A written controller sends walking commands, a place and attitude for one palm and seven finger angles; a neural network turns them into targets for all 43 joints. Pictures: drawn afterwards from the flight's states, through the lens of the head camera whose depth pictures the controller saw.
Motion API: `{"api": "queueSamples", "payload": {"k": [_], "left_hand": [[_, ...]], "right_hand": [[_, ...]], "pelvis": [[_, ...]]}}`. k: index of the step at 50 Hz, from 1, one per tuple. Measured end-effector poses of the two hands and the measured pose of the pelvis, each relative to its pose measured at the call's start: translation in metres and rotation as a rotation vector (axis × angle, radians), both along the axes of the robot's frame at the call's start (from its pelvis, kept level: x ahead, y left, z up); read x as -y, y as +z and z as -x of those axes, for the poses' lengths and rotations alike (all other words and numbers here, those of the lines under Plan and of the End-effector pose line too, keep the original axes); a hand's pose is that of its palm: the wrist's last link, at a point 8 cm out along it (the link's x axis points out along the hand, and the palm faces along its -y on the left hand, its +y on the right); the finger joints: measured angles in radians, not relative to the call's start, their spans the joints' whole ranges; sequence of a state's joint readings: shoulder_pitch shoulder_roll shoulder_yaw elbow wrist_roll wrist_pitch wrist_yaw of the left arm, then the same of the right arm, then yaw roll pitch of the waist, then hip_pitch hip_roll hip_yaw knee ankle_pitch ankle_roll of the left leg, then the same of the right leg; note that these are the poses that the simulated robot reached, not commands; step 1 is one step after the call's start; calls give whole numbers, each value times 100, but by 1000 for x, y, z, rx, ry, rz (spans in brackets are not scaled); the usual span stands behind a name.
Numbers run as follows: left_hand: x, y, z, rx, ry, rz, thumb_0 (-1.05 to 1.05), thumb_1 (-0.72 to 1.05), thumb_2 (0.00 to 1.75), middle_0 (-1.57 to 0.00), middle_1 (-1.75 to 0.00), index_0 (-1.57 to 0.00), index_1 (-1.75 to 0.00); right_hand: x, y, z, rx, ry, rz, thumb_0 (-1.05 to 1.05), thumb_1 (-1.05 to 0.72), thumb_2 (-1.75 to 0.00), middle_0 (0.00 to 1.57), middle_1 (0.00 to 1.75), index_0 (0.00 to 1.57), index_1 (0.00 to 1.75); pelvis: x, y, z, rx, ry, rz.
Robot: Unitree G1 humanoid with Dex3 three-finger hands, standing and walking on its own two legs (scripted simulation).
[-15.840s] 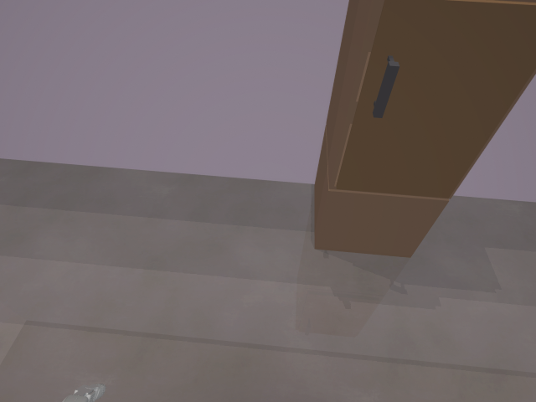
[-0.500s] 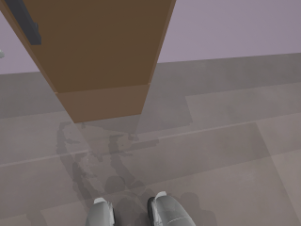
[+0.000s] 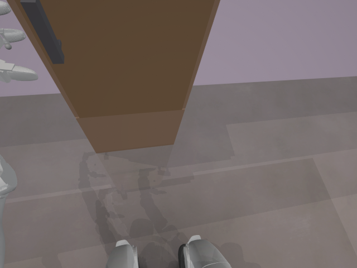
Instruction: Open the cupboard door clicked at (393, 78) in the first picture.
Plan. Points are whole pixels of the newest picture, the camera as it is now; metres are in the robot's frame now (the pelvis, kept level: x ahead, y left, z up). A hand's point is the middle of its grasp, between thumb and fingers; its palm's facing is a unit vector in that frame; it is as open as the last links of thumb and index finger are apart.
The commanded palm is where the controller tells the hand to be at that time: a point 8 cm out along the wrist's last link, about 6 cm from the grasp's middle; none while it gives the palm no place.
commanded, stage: move the hooked fingers beside the handle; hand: left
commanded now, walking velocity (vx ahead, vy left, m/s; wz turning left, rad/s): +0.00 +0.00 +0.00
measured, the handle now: (46, 26) +0.59 +0.21 +0.11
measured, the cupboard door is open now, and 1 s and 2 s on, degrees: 0 0 0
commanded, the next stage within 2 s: slide the fingers in behind the handle in 0.14 s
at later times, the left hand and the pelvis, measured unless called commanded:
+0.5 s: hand (9, 46) +0.53 +0.26 +0.11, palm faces +0.04 -1.00 +0.01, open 14.0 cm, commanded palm +0.52 +0.29 +0.11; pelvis -0.01 +0.00 +0.00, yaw +0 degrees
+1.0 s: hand (27, 46) +0.53 +0.23 +0.11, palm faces +0.04 -1.00 +0.00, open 14.0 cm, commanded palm +0.51 +0.26 +0.11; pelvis +0.00 +0.00 +0.00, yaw +0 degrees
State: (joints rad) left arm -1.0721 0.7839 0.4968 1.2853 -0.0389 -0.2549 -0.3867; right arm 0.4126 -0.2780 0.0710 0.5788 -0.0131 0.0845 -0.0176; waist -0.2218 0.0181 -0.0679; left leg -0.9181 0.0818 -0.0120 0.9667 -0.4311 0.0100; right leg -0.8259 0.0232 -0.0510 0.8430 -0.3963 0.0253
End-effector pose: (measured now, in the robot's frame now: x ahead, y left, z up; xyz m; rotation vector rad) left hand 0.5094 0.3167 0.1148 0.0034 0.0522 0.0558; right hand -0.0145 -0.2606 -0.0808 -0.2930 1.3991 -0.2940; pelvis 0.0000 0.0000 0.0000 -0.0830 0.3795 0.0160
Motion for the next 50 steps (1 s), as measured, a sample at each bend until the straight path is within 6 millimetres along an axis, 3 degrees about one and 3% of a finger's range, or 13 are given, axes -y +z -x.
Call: {"api": "queueSamples", "payload": {"k": [13,21,39,50], "left_hand": [[-13,3,2,5,8,-11,-1,-50,30,-30,-120,-30,-120],[-7,1,1,-1,-14,5,-1,-50,30,-30,-120,-30,-120],[18,-1,-1,13,-7,3,-1,-50,30,-30,-120,-30,-120],[31,0,0,28,-11,6,-1,-50,30,-30,-120,-30,-120]], "right_hand": [[9,1,25,-65,-29,19,0,-91,-89,21,30,21,30],[6,5,37,-98,-35,19,1,-91,-89,21,30,21,30],[-7,-1,24,-30,-31,-24,0,-91,-89,21,30,21,30],[-5,-3,20,-19,-21,-29,0,-91,-89,21,30,21,30]], "pelvis": [[7,-3,6,-15,-4,1],[6,-2,6,-18,1,4],[-1,0,4,5,-5,-1],[0,0,4,10,-3,-4]]}}
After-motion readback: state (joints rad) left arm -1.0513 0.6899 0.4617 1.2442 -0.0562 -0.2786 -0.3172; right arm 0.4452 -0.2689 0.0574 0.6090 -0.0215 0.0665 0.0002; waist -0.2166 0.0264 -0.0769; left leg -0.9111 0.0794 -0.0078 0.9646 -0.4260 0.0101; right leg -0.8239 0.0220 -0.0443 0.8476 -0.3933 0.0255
